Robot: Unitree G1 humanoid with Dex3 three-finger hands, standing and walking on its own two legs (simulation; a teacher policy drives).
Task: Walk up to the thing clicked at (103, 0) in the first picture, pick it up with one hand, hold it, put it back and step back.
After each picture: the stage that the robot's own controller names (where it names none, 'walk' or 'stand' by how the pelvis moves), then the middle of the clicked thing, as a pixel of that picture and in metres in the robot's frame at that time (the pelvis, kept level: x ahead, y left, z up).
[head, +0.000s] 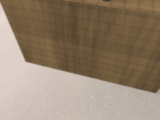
stand; out of the picture +0.97 -0.14 +0.06
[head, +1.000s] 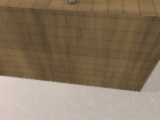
walk; out of the picture +0.86 +0.10 +0.08
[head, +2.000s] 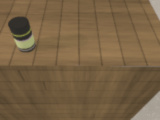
stand; (23, 35) +0.47 +0.24 +0.09
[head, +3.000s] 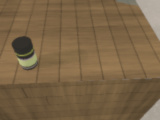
stand; (25, 53) +0.43 +0.22 +0.06
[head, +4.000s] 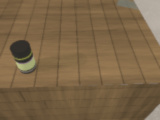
stand; (24, 57) +0.42 +0.23 +0.06
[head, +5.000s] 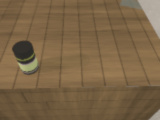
stand; (26, 58) +0.41 +0.22 +0.06
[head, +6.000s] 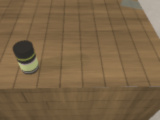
stand; (26, 58) +0.41 +0.22 +0.06
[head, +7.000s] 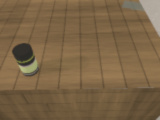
rise first; (26, 60) +0.41 +0.24 +0.06
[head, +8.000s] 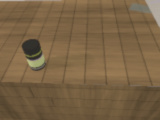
go down; (34, 55) +0.44 +0.24 +0.06
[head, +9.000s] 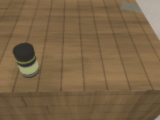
go down; (27, 61) +0.40 +0.21 +0.07
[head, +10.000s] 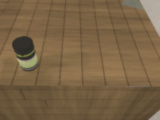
approach; (26, 54) +0.42 +0.22 +0.07
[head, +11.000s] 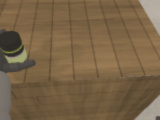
close; (14, 50) +0.42 +0.23 +0.09
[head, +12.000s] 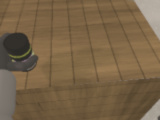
lift; (21, 53) +0.38 +0.19 +0.13
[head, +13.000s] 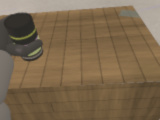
lift; (25, 38) +0.33 +0.16 +0.27
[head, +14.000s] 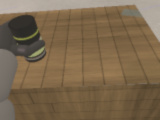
hold; (29, 39) +0.34 +0.16 +0.25
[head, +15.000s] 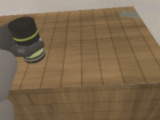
hold; (28, 41) +0.34 +0.16 +0.25
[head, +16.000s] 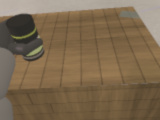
crouch; (27, 38) +0.34 +0.17 +0.26
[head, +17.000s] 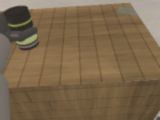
crouch; (22, 28) +0.40 +0.19 +0.25
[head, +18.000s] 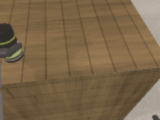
lower; (7, 43) +0.44 +0.23 +0.10
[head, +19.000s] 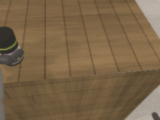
lower; (8, 47) +0.43 +0.23 +0.10
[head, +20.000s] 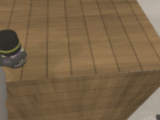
lower; (11, 50) +0.42 +0.23 +0.10
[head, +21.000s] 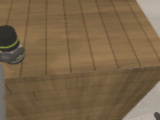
lower; (9, 46) +0.43 +0.23 +0.10
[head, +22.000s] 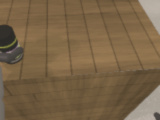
rest; (7, 45) +0.43 +0.23 +0.10
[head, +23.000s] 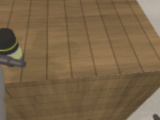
withdraw; (8, 48) +0.43 +0.23 +0.10
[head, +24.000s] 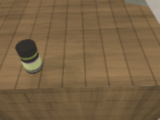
sink last; (30, 57) +0.41 +0.22 +0.08
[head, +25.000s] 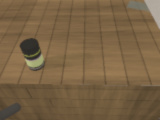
stand; (33, 55) +0.43 +0.23 +0.06
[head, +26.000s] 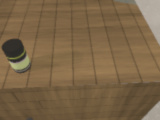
stand; (17, 56) +0.42 +0.25 +0.07
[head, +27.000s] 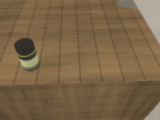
stand; (27, 55) +0.44 +0.22 +0.06
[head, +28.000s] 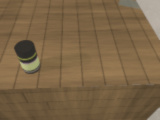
stand; (28, 57) +0.42 +0.21 +0.06
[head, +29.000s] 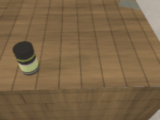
stand; (27, 59) +0.41 +0.22 +0.06
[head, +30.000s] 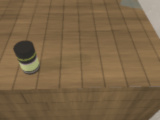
stand; (27, 58) +0.42 +0.21 +0.06
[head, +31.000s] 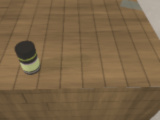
stand; (28, 58) +0.42 +0.21 +0.06
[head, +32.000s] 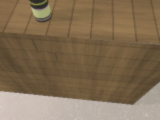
walk; (39, 4) +0.58 +0.18 +0.09
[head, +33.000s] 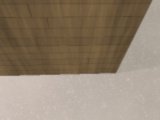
walk; out of the picture +0.82 +0.26 +0.08
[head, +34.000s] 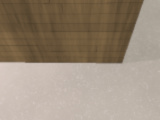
stand; out of the picture +1.06 +0.22 +0.08
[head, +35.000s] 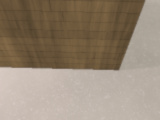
stand; out of the picture +1.04 +0.20 +0.06
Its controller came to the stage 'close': yes
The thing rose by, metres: 0.21
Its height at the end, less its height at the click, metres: +0.00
